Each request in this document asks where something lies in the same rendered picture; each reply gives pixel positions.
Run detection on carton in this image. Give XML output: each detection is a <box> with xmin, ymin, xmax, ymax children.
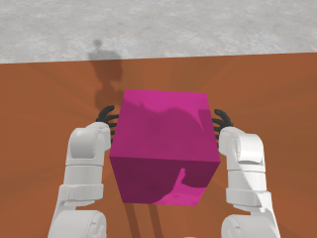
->
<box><xmin>109</xmin><ymin>88</ymin><xmax>221</xmax><ymax>206</ymax></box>

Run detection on robot left upper arm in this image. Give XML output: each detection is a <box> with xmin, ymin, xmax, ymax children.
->
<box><xmin>49</xmin><ymin>210</ymin><xmax>107</xmax><ymax>238</ymax></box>

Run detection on robot left hand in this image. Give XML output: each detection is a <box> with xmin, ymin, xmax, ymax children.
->
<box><xmin>95</xmin><ymin>105</ymin><xmax>119</xmax><ymax>144</ymax></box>

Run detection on robot right hand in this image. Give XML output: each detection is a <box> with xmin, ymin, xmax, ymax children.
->
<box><xmin>212</xmin><ymin>109</ymin><xmax>234</xmax><ymax>148</ymax></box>

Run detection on right robot forearm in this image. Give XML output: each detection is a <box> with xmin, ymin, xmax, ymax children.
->
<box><xmin>218</xmin><ymin>126</ymin><xmax>280</xmax><ymax>238</ymax></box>

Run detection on robot right upper arm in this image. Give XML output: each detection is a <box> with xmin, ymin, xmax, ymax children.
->
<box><xmin>221</xmin><ymin>214</ymin><xmax>280</xmax><ymax>238</ymax></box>

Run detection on left robot forearm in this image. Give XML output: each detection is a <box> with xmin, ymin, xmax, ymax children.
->
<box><xmin>48</xmin><ymin>122</ymin><xmax>111</xmax><ymax>238</ymax></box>

